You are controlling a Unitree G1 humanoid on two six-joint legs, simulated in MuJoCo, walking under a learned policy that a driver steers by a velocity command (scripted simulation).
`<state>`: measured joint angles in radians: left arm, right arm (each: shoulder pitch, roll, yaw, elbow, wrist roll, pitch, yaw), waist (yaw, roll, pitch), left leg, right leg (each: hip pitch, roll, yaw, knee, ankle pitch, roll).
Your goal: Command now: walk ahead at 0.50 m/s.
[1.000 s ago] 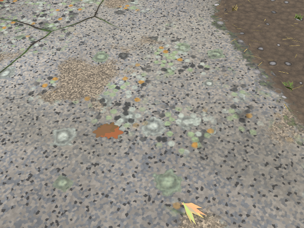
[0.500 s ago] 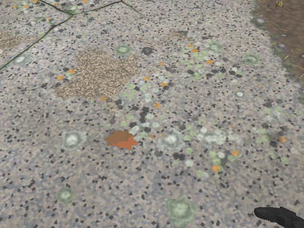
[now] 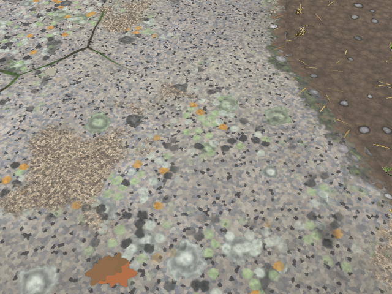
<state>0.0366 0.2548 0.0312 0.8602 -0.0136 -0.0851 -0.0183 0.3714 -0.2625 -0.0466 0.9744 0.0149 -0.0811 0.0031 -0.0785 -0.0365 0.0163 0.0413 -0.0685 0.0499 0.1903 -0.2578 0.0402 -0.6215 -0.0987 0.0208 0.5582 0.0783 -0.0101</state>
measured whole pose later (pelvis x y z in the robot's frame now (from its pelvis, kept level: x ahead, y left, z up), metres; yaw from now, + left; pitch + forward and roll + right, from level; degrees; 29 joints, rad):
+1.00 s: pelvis +0.56 +0.07 +0.00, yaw +26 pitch +2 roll +0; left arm 0.04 0.28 0.06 0.78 0.00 -0.10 -0.01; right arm 0.31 -0.26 -0.07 0.79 0.01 -0.06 0.00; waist -0.06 -0.04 0.03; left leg -0.09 -0.11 -0.10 0.31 -0.24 0.09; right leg -0.65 -0.10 0.07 0.62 0.07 0.05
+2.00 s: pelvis +0.94 +0.24 +0.00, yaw +16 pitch +1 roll +2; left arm 0.21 0.30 0.07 0.76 -0.01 0.06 0.02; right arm 0.10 -0.27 -0.06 0.81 -0.01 -0.01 -0.03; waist 0.00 -0.01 0.04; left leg -0.31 0.06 0.19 0.42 -0.13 0.02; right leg -0.47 -0.08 -0.03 0.82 -0.34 0.03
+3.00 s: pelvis +0.99 +0.25 -0.01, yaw +2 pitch -1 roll +0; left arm 0.24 0.26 0.05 0.82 0.00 0.00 0.03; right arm 0.16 -0.26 -0.03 0.95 0.01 -0.02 -0.01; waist -0.01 0.00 0.01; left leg -0.20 -0.01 -0.01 0.55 -0.35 0.02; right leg -0.25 0.03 0.08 0.59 -0.37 -0.02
